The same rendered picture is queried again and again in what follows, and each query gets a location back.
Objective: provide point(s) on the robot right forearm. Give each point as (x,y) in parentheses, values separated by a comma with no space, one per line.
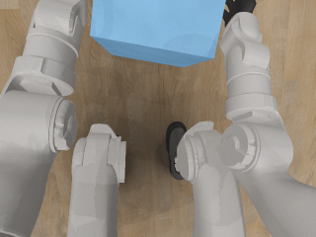
(248,77)

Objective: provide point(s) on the robot left forearm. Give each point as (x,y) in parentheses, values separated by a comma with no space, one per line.
(52,46)

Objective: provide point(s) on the robot thigh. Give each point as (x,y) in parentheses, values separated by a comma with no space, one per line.
(93,209)
(218,209)

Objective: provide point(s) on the robot right thigh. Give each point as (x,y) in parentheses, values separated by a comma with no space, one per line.
(218,209)

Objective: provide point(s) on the carton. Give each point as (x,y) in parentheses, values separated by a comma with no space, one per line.
(173,32)

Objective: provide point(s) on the robot left thigh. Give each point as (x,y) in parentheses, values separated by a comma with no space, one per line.
(93,209)

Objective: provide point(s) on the robot right upper arm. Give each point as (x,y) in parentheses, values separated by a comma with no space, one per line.
(259,156)

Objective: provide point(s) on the right robot hand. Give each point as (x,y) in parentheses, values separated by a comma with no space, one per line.
(237,6)

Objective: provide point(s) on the robot left upper arm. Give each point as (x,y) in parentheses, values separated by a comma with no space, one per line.
(34,128)

